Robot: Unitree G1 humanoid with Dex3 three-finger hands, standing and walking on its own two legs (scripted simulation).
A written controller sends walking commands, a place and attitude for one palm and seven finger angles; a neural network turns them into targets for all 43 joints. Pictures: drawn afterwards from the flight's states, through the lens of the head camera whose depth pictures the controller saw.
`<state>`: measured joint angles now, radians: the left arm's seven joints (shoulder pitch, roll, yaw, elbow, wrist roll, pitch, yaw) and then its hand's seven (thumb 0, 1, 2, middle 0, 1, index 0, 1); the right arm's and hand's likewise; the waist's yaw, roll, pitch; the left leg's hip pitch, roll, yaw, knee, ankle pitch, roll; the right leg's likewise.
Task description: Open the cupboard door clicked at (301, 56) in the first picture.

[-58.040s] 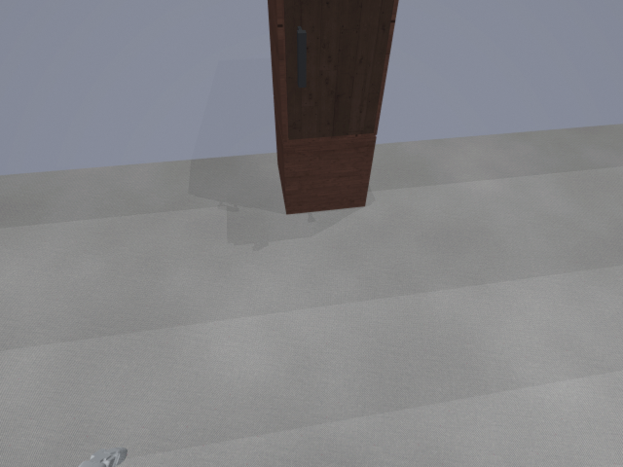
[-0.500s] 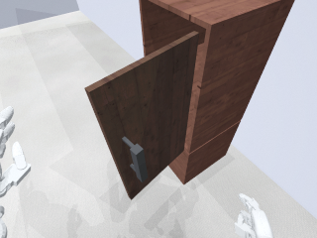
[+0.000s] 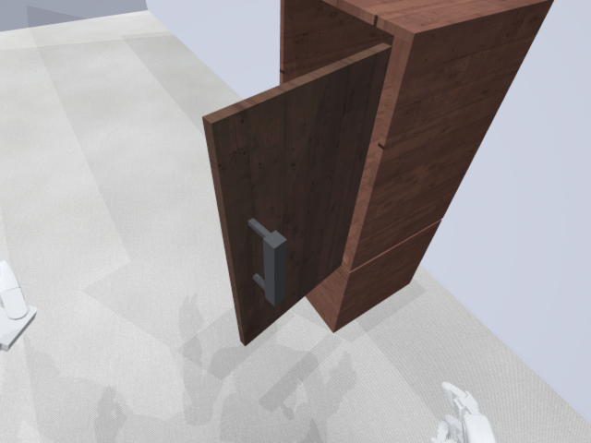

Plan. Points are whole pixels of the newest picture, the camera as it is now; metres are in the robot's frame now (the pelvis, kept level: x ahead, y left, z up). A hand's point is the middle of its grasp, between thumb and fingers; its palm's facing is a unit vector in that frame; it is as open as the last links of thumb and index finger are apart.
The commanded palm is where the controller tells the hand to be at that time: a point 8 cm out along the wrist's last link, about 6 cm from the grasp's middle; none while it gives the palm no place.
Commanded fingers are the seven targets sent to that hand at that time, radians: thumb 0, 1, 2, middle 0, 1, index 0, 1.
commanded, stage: step back with the hand held close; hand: left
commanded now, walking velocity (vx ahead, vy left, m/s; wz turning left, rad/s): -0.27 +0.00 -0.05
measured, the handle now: (265, 263) +0.40 +0.08 -0.01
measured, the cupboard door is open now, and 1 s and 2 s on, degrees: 100 100 100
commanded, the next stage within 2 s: stop stepping back and stand still in 0.48 s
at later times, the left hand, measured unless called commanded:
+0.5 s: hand out of the picture +0.08 +0.26 +0.17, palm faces +0.35 -0.81 -0.47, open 7.4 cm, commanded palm +0.03 +0.30 +0.19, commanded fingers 0.00 0.90 0.90 -0.20 -0.30 -0.20 -0.30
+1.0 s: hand out of the picture -0.05 +0.23 +0.16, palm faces +0.44 -0.79 -0.42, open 7.4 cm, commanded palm -0.11 +0.26 +0.19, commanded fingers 0.00 0.90 0.90 -0.20 -0.30 -0.20 -0.30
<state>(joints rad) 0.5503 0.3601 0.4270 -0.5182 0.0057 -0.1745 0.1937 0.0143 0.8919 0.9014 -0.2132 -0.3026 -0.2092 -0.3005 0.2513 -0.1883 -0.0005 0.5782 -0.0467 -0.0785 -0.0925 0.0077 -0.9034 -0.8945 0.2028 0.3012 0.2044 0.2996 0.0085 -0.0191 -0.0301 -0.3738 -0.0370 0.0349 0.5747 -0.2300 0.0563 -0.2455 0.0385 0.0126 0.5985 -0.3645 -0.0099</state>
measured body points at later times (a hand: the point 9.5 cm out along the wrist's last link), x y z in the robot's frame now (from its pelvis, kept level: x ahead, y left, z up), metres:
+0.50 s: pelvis -0.13 +0.01 +0.01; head -0.10 +0.03 +0.46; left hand +0.06 +0.30 +0.20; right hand +0.04 -0.23 -0.06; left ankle -0.04 +0.09 -0.73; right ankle -0.21 -0.12 -0.68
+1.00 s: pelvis -0.26 -0.03 +0.00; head -0.27 -0.03 +0.45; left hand -0.07 +0.27 +0.19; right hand -0.15 -0.31 -0.09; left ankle -0.26 +0.08 -0.73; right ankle -0.32 -0.12 -0.72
